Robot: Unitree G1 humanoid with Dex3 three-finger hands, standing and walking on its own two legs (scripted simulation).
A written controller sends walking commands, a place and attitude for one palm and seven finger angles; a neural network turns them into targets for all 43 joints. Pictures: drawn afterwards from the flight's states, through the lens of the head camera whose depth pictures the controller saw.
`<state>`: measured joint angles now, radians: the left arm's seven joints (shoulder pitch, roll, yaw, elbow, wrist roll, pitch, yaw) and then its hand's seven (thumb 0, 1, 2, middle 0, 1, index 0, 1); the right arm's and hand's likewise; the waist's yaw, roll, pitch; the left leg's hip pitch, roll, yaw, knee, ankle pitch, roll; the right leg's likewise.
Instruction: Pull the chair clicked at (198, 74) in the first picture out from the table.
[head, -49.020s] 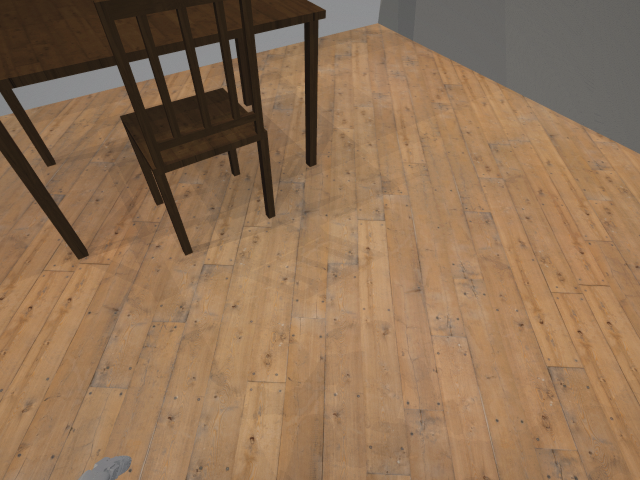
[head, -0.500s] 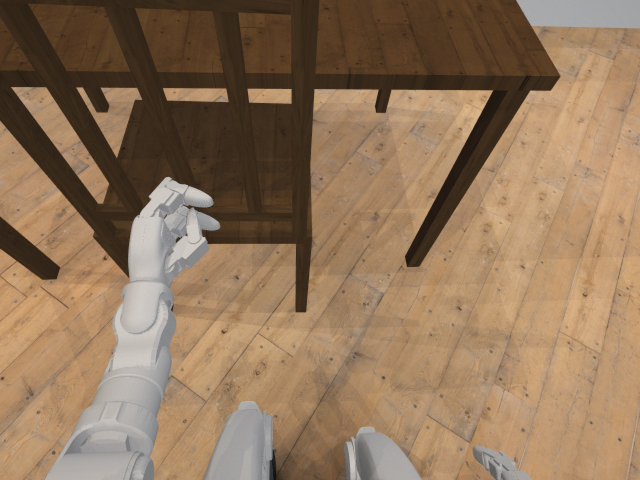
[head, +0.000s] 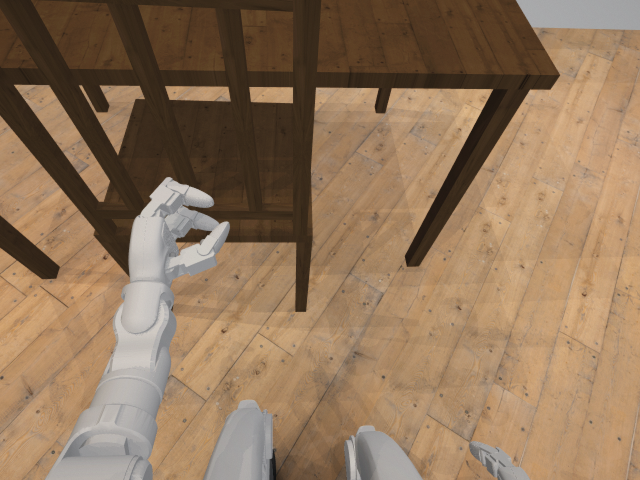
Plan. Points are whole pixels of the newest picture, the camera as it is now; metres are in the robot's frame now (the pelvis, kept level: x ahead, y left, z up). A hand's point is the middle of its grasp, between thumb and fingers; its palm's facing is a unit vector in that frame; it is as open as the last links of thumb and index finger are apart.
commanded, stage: open the thumb and straighten the fingers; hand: left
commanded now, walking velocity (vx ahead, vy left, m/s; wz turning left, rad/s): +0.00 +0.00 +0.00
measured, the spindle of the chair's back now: (169, 132) +0.56 +0.21 +0.05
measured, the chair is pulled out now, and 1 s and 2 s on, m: -0.08 -0.08 -0.08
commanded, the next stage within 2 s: draw the fingers out of the gap in 0.52 s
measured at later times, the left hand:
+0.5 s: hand (204, 234) +0.41 +0.15 +0.03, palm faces +0.07 -1.00 -0.03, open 16.9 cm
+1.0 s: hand (194, 277) +0.36 +0.16 +0.02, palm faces +0.06 -1.00 -0.01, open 17.5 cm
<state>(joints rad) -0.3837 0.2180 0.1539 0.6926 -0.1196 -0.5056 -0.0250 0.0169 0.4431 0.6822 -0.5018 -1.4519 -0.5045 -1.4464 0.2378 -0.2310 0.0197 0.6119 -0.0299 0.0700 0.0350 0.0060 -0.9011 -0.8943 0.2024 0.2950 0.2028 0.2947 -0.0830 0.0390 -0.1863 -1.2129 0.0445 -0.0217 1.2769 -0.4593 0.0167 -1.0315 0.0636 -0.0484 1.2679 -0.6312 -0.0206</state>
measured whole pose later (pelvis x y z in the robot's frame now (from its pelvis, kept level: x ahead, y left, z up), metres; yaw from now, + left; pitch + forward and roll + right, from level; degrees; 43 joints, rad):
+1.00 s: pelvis +0.01 +0.00 +0.01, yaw +0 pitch +22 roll -3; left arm -0.15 0.19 0.13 0.52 -0.15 -0.51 -0.05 -0.01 -0.55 0.20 0.00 0.00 -0.01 0.00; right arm 0.24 -0.23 0.01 0.59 -0.02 0.07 0.04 0.01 -0.90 -0.89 0.20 0.29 0.20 0.29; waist -0.06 0.03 -0.19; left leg -1.16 0.05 -0.01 1.24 -0.47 0.02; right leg -0.98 0.06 -0.03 1.24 -0.63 -0.02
